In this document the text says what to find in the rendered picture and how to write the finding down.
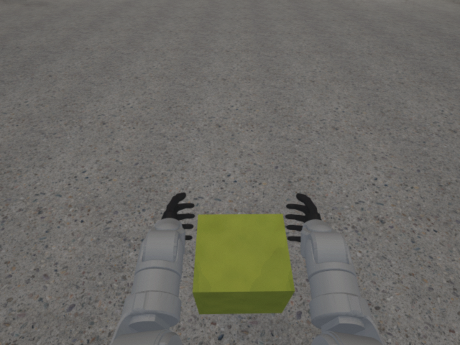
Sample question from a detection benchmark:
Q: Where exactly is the robot left hand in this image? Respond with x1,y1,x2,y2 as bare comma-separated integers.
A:
161,193,195,240

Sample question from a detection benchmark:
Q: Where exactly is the right robot upper arm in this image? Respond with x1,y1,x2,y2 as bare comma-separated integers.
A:
311,331,382,345

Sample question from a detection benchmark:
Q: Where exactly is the left robot forearm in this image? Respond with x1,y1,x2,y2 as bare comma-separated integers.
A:
109,218,185,345

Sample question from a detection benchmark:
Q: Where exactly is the carton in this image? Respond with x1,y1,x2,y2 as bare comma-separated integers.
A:
193,214,295,314

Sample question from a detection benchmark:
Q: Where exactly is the robot right hand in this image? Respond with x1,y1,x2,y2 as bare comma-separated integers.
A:
285,193,321,242

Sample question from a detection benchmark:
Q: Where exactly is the right robot forearm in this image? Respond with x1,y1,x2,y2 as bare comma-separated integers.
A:
300,219,385,345

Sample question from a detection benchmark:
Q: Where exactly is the left robot upper arm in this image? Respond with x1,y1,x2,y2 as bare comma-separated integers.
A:
111,329,183,345

